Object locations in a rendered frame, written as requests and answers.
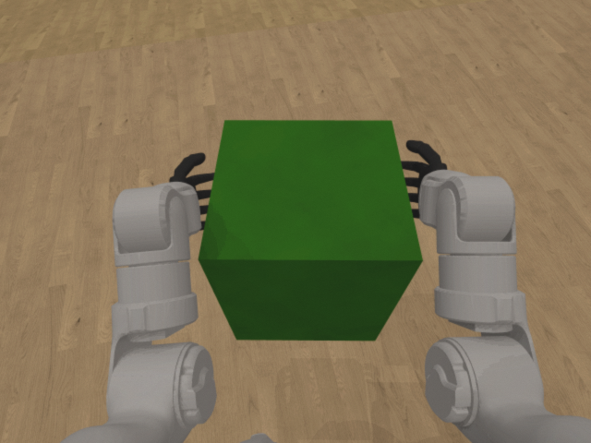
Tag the robot left forearm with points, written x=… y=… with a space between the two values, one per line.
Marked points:
x=151 y=228

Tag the right robot hand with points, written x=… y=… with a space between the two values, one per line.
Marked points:
x=431 y=157

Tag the robot right forearm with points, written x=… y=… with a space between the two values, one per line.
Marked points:
x=474 y=218

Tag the robot right upper arm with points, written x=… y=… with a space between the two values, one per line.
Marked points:
x=489 y=387

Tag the robot left upper arm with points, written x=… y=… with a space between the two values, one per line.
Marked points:
x=157 y=394

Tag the left robot hand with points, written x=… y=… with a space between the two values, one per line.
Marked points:
x=184 y=168

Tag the carton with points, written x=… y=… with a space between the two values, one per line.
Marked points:
x=309 y=233

